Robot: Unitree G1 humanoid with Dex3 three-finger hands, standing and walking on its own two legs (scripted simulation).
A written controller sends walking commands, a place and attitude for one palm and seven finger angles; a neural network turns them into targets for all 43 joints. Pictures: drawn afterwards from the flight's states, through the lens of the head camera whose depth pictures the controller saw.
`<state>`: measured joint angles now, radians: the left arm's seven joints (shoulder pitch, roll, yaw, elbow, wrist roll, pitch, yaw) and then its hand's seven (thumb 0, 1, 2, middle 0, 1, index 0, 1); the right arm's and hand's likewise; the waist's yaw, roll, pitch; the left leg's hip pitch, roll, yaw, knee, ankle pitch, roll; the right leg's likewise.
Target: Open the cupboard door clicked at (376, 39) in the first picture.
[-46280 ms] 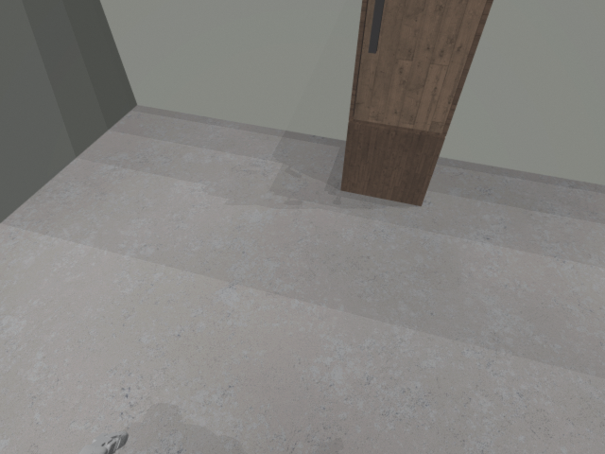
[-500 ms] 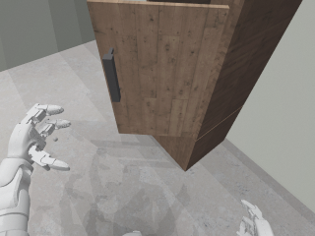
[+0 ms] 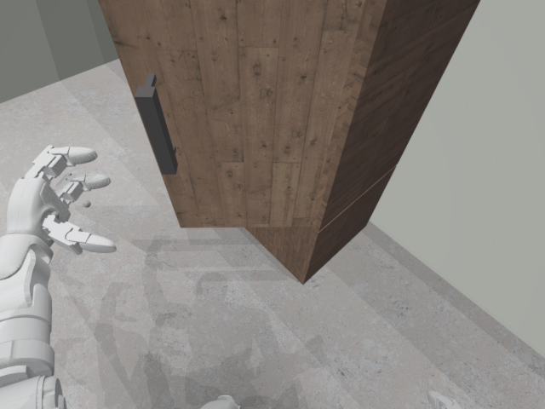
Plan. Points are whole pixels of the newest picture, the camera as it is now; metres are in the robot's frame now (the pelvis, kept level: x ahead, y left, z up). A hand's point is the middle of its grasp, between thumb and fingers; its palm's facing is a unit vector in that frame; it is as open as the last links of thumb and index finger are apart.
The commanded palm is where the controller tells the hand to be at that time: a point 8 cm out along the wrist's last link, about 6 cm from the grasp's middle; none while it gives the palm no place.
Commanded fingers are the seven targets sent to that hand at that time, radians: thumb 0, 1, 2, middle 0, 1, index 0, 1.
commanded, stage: move the hooked fingers beside the handle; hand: left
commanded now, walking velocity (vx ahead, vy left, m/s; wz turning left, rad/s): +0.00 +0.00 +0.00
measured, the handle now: (161, 126) +0.55 +0.21 +0.07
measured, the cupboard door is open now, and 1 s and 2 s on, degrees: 49 49 49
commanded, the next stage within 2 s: slide the fingers in behind the handle in 1.86 s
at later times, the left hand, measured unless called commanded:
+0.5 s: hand (106, 172) +0.44 +0.27 +0.08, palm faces +0.06 -1.00 -0.01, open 13.9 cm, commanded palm +0.41 +0.32 +0.08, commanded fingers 0.00 -0.50 0.30 -0.30 -1.20 -0.30 -1.20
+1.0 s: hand (125, 139) +0.50 +0.26 +0.08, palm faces +0.06 -1.00 +0.00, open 13.9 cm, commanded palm +0.48 +0.31 +0.07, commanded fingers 0.00 -0.50 0.30 -0.30 -1.20 -0.30 -1.20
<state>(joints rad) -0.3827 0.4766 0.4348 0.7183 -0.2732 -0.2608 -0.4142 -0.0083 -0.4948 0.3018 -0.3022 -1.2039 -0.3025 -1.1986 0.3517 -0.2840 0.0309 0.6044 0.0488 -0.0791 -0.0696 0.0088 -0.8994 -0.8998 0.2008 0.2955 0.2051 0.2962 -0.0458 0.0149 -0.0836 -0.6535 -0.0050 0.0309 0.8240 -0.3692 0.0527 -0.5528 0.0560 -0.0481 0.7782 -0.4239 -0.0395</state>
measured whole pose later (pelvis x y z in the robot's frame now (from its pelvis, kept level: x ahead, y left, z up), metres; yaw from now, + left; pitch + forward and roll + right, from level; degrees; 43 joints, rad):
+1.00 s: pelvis +0.00 +0.01 -0.02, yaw -2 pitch +20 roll -4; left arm -0.92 0.66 0.47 1.23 -0.11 -0.35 -0.34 -0.01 -0.50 0.30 -0.30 -1.20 -0.30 -1.20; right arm 0.42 -0.29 0.04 0.63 0.01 0.07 -0.03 0.00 -0.90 -0.90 0.20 0.30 0.21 0.30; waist -0.17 0.02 -0.09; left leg -0.89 0.02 0.03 0.94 -0.40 0.07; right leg -0.77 0.07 -0.05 0.87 -0.44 -0.03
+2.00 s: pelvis +0.00 +0.01 -0.02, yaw -2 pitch +21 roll -4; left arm -0.91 0.72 0.48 1.24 -0.12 -0.33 -0.39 -0.01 -0.50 0.30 -0.30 -1.20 -0.30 -1.20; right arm 0.42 -0.30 0.05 0.61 0.01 0.09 -0.04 0.00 -0.90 -0.90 0.20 0.30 0.21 0.30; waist -0.18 0.01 -0.09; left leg -0.93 0.03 0.02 0.97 -0.42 0.06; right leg -0.81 0.09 -0.06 0.88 -0.45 -0.04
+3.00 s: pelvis -0.01 +0.00 -0.02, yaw -1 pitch +20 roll -4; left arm -0.93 0.52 0.39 1.20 -0.09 -0.38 -0.16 -0.01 -0.50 0.30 -0.30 -1.20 -0.30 -1.20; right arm 0.42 -0.27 0.04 0.63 -0.01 0.07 0.00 0.00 -0.90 -0.90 0.20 0.30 0.20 0.30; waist -0.18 0.02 -0.10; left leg -0.91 0.02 0.02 0.98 -0.41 0.06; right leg -0.80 0.08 -0.06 0.91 -0.46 -0.04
